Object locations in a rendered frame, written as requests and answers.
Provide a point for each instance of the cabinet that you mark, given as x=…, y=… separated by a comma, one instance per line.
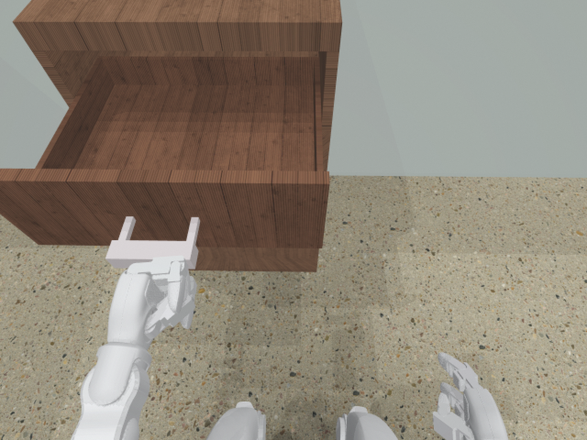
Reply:
x=67, y=36

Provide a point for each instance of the left robot forearm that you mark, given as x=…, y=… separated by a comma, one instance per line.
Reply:
x=113, y=393

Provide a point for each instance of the robot right thigh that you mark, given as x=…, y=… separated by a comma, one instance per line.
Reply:
x=363, y=426

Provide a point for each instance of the handle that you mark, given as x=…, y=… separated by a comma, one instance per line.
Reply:
x=124, y=252

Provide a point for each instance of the drawer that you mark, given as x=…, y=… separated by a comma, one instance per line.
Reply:
x=235, y=141

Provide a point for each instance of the right robot shin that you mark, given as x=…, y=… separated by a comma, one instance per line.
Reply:
x=358, y=409

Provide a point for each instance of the robot left hand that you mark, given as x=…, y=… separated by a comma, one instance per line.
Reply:
x=165, y=284

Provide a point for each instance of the robot right hand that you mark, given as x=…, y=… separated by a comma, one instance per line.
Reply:
x=476, y=414

